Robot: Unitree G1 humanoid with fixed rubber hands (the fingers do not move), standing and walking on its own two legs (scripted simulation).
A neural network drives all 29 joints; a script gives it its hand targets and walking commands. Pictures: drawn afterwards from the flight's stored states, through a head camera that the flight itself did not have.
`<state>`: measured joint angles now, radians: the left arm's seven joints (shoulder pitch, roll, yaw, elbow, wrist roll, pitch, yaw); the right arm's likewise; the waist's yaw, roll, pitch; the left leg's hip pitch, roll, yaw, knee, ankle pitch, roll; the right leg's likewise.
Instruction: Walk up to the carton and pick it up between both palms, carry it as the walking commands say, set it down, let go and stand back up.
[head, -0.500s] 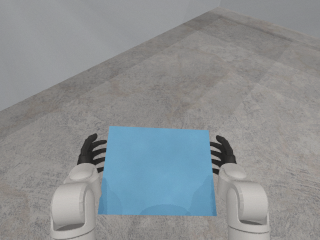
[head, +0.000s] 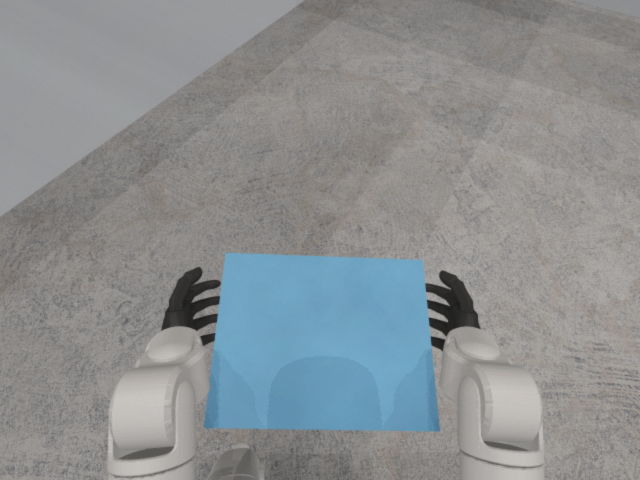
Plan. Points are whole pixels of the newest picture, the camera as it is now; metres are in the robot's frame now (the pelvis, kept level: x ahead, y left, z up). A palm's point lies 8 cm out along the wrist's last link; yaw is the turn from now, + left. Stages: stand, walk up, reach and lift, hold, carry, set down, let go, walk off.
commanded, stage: carry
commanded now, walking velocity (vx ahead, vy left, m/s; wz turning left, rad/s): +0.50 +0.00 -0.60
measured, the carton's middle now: (318, 351) +0.28 +0.02 -0.03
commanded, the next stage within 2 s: none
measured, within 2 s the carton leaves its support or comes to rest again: neither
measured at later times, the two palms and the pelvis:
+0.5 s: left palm (329, 104) +0.63 +0.02 +0.09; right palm (528, 165) +0.50 -0.26 +0.10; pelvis +0.33 -0.02 +0.00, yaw -21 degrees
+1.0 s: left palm (434, 25) +0.91 -0.19 +0.09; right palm (591, 81) +0.73 -0.44 +0.09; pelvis +0.61 -0.17 +0.00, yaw -34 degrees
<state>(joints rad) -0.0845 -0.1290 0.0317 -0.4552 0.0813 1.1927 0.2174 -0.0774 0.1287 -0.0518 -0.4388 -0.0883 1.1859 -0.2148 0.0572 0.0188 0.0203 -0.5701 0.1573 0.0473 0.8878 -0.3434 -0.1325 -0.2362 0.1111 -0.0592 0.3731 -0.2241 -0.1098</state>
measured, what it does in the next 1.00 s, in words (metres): walks ahead, turning right: left foot, then right foot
